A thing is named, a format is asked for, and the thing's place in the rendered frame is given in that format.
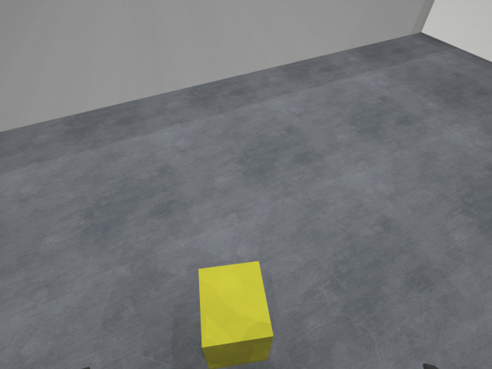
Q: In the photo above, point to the carton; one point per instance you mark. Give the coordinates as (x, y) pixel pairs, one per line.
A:
(235, 322)

